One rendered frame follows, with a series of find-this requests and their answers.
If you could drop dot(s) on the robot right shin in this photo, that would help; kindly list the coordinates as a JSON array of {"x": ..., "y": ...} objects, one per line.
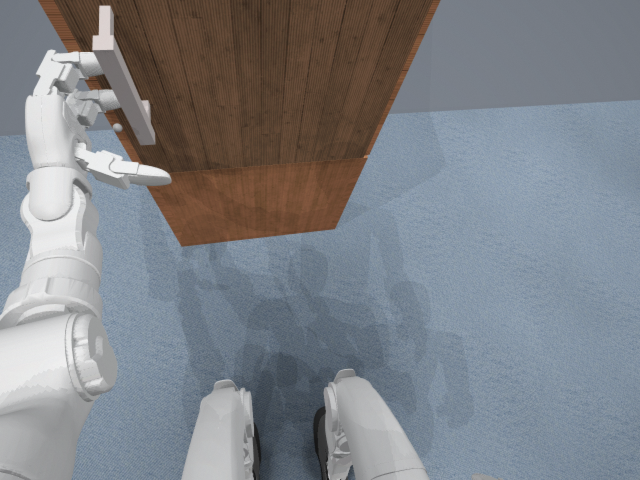
[{"x": 339, "y": 457}]

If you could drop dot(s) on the robot left upper arm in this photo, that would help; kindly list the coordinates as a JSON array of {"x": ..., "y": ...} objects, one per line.
[{"x": 51, "y": 372}]

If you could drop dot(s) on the left robot hand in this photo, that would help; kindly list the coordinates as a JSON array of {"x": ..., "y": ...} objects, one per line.
[{"x": 54, "y": 126}]

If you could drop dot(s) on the cupboard door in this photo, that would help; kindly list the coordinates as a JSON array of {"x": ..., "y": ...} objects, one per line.
[{"x": 243, "y": 83}]

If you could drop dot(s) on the robot right foot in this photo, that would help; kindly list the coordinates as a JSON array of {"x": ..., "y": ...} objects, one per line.
[{"x": 321, "y": 447}]

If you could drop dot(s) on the robot left forearm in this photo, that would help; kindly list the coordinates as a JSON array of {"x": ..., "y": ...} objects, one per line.
[{"x": 63, "y": 268}]

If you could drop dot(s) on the handle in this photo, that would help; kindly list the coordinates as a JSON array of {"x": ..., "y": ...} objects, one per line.
[{"x": 114, "y": 67}]

